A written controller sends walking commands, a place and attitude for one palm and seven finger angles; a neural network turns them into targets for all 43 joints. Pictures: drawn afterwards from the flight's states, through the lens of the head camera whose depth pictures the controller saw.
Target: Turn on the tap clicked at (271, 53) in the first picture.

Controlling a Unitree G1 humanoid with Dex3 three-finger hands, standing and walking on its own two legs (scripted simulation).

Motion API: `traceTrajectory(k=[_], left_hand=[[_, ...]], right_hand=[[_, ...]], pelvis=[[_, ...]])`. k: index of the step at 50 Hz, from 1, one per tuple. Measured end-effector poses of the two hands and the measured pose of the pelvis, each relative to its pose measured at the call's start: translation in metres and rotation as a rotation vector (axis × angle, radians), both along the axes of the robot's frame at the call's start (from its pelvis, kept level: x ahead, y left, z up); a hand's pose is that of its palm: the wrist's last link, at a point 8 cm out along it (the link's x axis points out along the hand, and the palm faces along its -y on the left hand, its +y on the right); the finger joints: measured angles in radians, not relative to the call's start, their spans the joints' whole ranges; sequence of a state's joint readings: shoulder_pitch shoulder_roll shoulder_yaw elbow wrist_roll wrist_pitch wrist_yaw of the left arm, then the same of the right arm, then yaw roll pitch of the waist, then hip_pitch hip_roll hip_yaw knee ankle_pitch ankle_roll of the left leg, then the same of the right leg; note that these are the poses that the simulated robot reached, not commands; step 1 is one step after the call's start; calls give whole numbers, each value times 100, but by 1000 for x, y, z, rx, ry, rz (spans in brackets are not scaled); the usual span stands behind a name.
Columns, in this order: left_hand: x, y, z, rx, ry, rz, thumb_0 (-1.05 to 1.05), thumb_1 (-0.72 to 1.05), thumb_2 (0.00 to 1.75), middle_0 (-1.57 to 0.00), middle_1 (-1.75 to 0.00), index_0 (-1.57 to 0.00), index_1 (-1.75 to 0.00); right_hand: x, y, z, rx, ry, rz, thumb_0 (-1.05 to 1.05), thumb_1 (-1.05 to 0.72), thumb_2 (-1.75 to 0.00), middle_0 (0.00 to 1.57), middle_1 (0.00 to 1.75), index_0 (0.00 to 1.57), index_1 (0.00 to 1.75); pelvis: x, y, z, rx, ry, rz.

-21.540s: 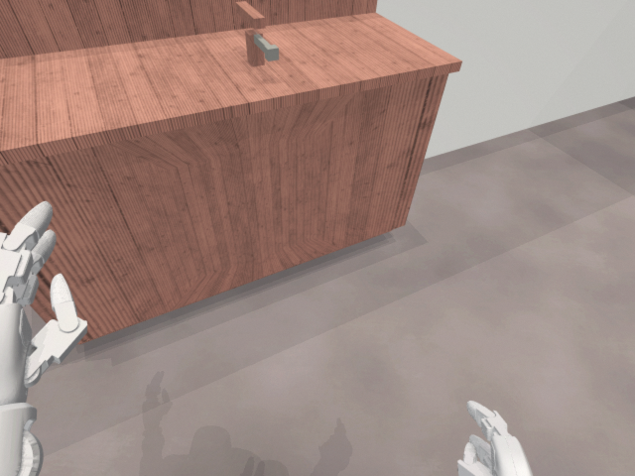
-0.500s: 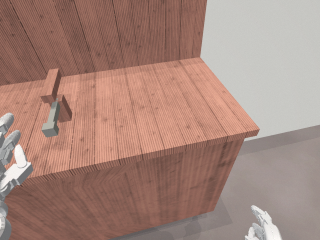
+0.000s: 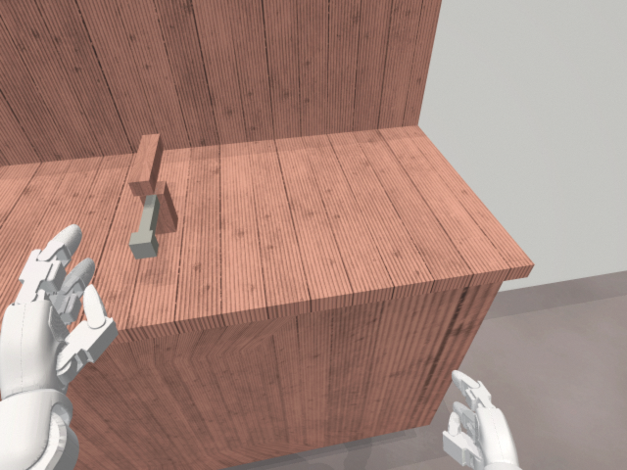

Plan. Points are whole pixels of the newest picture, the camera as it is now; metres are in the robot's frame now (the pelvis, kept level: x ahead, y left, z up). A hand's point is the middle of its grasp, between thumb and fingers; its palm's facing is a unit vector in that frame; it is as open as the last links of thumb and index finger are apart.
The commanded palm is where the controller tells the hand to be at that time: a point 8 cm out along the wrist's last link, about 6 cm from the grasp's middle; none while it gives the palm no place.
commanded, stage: turn the palm inward beside the body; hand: left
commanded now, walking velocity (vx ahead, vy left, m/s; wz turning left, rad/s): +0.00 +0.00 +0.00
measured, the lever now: (144, 244) +0.34 +0.30 +0.12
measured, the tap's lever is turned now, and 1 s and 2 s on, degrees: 0 0 0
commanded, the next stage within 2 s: reach beside the lever's end, fingers flat in 0.76 s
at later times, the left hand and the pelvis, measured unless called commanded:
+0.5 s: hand (133, 339) +0.18 +0.20 +0.17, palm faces +0.50 -0.86 -0.11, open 7.4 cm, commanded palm +0.12 +0.24 +0.18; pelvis -0.01 -0.03 +0.00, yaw +1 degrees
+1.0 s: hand (155, 321) +0.20 +0.19 +0.17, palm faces +0.50 -0.86 -0.13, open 7.4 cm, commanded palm +0.15 +0.24 +0.17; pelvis +0.01 -0.04 +0.00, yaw +1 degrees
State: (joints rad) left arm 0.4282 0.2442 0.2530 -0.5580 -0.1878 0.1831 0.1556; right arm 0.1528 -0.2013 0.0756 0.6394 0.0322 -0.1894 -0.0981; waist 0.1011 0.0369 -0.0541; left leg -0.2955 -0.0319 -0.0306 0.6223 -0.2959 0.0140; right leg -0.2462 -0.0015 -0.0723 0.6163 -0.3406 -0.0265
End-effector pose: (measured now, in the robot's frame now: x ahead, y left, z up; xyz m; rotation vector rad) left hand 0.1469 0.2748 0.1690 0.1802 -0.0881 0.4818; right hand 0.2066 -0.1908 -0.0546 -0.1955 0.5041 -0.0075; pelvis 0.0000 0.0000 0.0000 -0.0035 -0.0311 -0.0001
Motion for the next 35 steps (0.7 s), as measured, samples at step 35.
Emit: traceTrajectory(k=[35], left_hand=[[-7,-48,5,-50,21,32,2,90,90,-21,-30,-20,-30]], right_hand=[[-3,-57,-7,11,-23,-42,2,-90,-90,20,30,20,30]], pelvis=[[2,-40,0,9,-21,11]])
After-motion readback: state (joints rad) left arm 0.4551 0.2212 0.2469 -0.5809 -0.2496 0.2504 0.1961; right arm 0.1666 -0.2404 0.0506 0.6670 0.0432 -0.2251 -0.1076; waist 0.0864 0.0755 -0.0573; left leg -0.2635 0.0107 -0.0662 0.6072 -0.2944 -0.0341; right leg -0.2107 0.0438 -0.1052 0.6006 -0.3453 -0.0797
